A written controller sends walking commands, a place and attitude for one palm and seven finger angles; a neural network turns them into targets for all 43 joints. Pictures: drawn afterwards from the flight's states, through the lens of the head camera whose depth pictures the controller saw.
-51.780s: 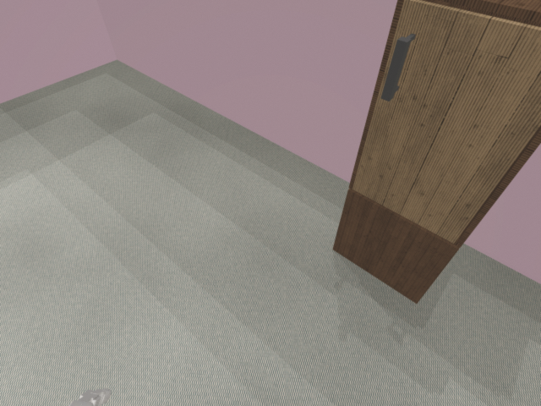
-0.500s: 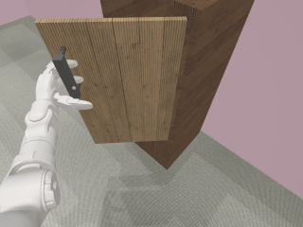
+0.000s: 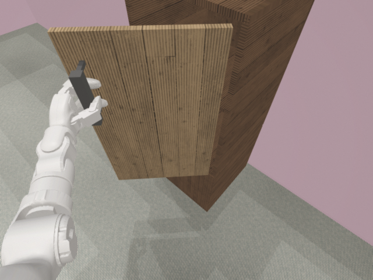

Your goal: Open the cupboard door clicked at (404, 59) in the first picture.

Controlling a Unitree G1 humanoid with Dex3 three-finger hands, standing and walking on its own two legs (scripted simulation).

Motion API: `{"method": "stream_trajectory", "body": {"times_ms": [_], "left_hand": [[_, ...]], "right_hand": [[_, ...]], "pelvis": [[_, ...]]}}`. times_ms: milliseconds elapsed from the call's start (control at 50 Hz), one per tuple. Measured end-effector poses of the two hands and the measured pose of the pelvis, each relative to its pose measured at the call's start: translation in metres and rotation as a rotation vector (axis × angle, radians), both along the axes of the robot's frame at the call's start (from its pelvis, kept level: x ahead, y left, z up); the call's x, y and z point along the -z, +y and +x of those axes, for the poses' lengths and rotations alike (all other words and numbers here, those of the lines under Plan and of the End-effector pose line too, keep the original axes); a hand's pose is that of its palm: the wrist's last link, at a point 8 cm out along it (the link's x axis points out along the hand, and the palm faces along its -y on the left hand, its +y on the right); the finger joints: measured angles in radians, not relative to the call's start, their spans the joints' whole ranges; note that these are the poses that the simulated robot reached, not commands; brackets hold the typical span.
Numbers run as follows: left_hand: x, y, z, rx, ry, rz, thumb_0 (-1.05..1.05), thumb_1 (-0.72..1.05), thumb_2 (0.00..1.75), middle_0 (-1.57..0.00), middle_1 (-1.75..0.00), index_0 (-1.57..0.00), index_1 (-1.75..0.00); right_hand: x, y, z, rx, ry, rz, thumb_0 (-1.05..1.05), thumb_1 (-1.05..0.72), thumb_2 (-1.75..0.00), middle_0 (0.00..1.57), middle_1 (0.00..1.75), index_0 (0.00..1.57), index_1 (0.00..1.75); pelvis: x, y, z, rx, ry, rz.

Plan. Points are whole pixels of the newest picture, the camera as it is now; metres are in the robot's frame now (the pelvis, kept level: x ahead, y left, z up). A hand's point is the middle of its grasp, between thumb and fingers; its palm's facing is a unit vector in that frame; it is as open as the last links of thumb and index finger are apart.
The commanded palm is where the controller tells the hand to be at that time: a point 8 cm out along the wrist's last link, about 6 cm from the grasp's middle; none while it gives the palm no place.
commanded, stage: close the thumb around the handle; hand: left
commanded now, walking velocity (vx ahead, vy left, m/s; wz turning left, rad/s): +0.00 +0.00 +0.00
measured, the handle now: (89, 94) +0.49 +0.21 +0.13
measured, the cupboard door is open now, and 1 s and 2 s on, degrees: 46 83 88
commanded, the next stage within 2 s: pull the door open along its arc in 0.08 s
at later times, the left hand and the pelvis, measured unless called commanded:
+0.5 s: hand (96, 123) +0.41 +0.18 +0.12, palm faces +0.05 -1.00 +0.00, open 5.9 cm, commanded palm +0.35 +0.23 +0.13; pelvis +0.01 +0.00 +0.00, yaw -1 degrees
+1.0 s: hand (139, 181) +0.27 +0.08 +0.13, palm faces +0.41 -0.91 +0.02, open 6.3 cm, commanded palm +0.19 +0.11 +0.13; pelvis +0.01 -0.03 +0.01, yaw +3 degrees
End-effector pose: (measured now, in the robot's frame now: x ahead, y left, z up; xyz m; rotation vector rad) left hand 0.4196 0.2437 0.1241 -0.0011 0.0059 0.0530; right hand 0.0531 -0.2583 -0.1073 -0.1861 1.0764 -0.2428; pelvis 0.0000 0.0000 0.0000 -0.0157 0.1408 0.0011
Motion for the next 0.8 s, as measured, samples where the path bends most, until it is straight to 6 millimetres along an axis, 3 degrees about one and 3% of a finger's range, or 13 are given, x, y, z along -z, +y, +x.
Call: {"method": "stream_trajectory", "body": {"times_ms": [320, 480, 640, 800], "left_hand": [[0.0, -0.003, -0.004, -0.012, 0.0, 0.003, 0.01, 0.73, 0.8, -0.35, -1.35, -0.35, -1.35], [0.001, -0.007, -0.029, 0.0, -0.021, 0.008, 0.01, 0.72, 0.75, -0.35, -1.35, -0.33, -1.35], [0.002, -0.026, -0.083, 0.019, -0.038, -0.01, 0.01, 0.7, 0.72, -0.34, -1.35, -0.31, -1.33], [0.001, -0.073, -0.144, -0.235, -0.026, -0.099, 0.03, 0.67, 0.74, -0.3, -1.35, -0.33, -1.29]], "right_hand": [[-0.002, -0.003, 0.005, -0.007, -0.018, -0.001, 0.0, -0.9, -0.9, 0.2, 0.3, 0.2, 0.3], [-0.007, -0.004, 0.019, 0.005, -0.074, 0.021, 0.01, -0.9, -0.9, 0.2, 0.3, 0.2, 0.3], [-0.021, 0.004, 0.068, -0.038, -0.231, 0.055, 0.01, -0.9, -0.9, 0.2, 0.3, 0.2, 0.3], [-0.041, 0.03, 0.137, -0.195, -0.382, 0.11, 0.01, -0.9, -0.9, 0.2, 0.3, 0.2, 0.3]], "pelvis": [[-0.001, -0.003, -0.001, 0.002, -0.004, 0.002], [-0.004, -0.004, 0.006, 0.017, -0.029, 0.005], [-0.008, -0.006, 0.012, 0.02, -0.075, 0.008], [-0.008, -0.012, 0.011, -0.008, -0.109, 0.015]]}}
